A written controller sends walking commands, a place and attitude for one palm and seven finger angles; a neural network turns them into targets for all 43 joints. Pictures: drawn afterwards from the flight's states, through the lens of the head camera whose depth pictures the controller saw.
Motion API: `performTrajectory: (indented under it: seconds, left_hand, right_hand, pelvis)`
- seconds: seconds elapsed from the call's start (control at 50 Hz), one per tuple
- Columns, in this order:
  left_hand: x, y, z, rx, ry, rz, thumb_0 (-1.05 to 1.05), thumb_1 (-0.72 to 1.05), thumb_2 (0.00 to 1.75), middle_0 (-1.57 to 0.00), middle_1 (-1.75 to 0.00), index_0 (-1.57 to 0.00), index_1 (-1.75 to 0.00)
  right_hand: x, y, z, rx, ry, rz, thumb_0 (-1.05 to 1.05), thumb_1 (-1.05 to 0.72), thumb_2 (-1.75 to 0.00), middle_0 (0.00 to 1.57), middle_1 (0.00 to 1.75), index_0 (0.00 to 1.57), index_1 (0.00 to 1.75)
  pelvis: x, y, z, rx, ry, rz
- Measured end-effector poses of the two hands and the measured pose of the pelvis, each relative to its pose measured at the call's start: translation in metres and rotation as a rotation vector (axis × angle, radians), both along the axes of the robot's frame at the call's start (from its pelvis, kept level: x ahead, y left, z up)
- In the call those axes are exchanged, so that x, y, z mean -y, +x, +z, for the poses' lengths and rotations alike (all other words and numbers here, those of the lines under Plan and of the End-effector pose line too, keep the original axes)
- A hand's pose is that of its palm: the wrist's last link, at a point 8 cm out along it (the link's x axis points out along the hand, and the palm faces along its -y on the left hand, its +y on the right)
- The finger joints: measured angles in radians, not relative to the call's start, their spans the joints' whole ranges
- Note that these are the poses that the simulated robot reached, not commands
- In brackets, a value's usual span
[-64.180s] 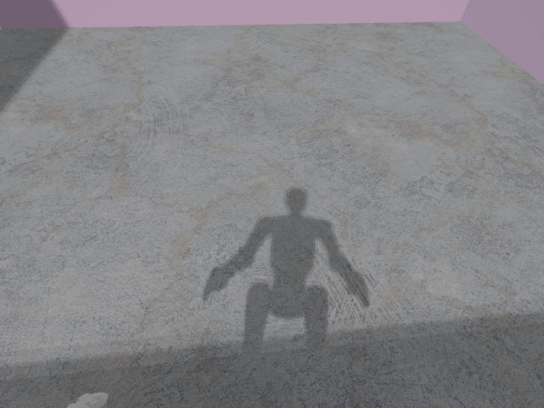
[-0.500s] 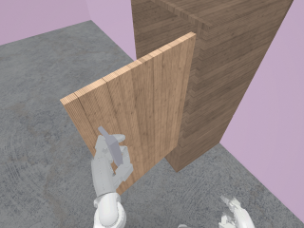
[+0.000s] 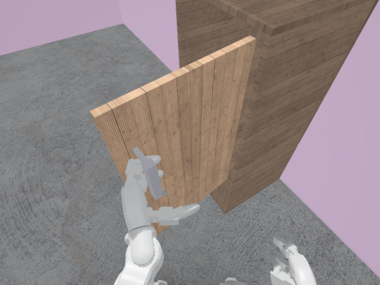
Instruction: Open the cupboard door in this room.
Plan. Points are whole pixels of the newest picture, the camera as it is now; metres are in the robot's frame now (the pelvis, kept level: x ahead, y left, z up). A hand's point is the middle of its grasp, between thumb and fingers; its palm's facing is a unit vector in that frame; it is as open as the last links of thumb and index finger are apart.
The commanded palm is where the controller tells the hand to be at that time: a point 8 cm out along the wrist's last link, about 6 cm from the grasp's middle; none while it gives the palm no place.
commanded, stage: open thumb and fingers to let go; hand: left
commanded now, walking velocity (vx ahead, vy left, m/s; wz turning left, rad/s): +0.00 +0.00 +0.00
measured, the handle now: (148, 174) +0.33 +0.11 +0.07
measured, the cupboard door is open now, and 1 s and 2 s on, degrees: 98 100 100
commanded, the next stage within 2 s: slide the hand sideways off the handle in 0.30 s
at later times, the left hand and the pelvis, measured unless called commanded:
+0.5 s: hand (165, 202) +0.27 +0.07 +0.06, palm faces +0.11 -0.99 -0.07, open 15.5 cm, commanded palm +0.24 +0.11 +0.06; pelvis -0.01 +0.01 +0.00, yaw +0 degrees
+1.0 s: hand (150, 222) +0.23 +0.09 +0.06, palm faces -0.14 -0.99 -0.01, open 16.2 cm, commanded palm +0.21 +0.15 +0.06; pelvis +0.00 +0.02 -0.01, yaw -2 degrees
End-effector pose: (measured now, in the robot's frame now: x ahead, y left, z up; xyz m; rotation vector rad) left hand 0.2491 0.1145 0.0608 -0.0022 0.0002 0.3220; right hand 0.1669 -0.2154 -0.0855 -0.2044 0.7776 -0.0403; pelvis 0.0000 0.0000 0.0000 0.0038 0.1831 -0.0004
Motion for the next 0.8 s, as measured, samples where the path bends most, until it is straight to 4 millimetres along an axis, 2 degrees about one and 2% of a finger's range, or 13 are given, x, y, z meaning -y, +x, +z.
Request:
performTrajectory:
  seconds: [0.16, 0.28, 0.42, 0.46, 0.54, 0.6, 0.7, 0.8]
  left_hand:
    - [0.001, 0.000, 0.000, -0.003, 0.008, -0.017, 0.00, -0.45, 0.32, -0.27, -0.97, -0.27, -0.98]
    - [0.005, -0.001, 0.000, -0.004, 0.016, -0.043, 0.00, -0.49, 0.31, -0.25, -0.72, -0.24, -0.73]
    - [0.003, -0.002, 0.000, -0.005, 0.018, -0.038, -0.01, -0.50, 0.30, -0.35, -0.59, -0.32, -0.62]
    - [0.000, -0.003, -0.001, 0.004, 0.040, -0.094, -0.01, -0.50, 0.30, -0.35, -0.56, -0.30, -0.59]
    - [-0.010, -0.008, -0.001, 0.026, 0.101, -0.359, -0.01, -0.50, 0.30, -0.28, -0.46, -0.21, -0.48]
    - [-0.012, -0.011, 0.000, 0.015, 0.070, -0.499, -0.01, -0.50, 0.30, -0.24, -0.40, -0.16, -0.41]
    - [-0.011, -0.012, 0.001, -0.001, -0.014, -0.490, -0.01, -0.50, 0.30, -0.18, -0.34, -0.14, -0.34]
    - [-0.011, -0.018, 0.002, 0.015, -0.011, -0.467, -0.01, -0.50, 0.30, -0.16, -0.31, -0.14, -0.32]
  right_hand:
    - [-0.006, -0.010, -0.002, -0.012, 0.003, -0.011, 0.01, -0.91, -0.90, 0.20, 0.30, 0.20, 0.29]
    - [-0.010, -0.014, -0.002, -0.007, 0.013, -0.012, 0.01, -0.91, -0.90, 0.20, 0.30, 0.20, 0.29]
    - [-0.014, -0.013, -0.003, 0.000, 0.017, 0.003, 0.01, -0.91, -0.90, 0.20, 0.30, 0.20, 0.29]
    - [-0.014, -0.013, -0.004, 0.004, 0.016, 0.013, 0.01, -0.91, -0.90, 0.20, 0.30, 0.20, 0.29]
    - [-0.011, -0.016, -0.004, 0.017, 0.013, 0.009, 0.01, -0.91, -0.90, 0.20, 0.30, 0.20, 0.29]
    - [-0.009, -0.018, -0.001, 0.038, 0.014, -0.014, 0.01, -0.91, -0.90, 0.20, 0.30, 0.20, 0.29]
    - [-0.009, -0.020, 0.006, 0.067, 0.012, -0.035, 0.01, -0.91, -0.90, 0.20, 0.30, 0.20, 0.29]
    - [-0.012, -0.016, 0.010, 0.078, 0.010, -0.031, 0.01, -0.91, -0.90, 0.20, 0.30, 0.20, 0.29]
  pelvis:
    - [-0.006, -0.004, -0.001, 0.006, -0.003, -0.006]
    - [-0.009, -0.006, -0.001, 0.011, -0.005, -0.010]
    - [-0.011, -0.010, -0.003, 0.012, -0.006, -0.008]
    - [-0.011, -0.011, -0.004, 0.012, -0.003, -0.003]
    - [-0.012, -0.014, -0.006, 0.016, -0.005, 0.003]
    - [-0.015, -0.015, -0.006, 0.025, -0.009, 0.003]
    - [-0.020, -0.012, -0.004, 0.020, -0.006, -0.009]
    - [-0.022, -0.007, -0.006, 0.007, -0.004, -0.019]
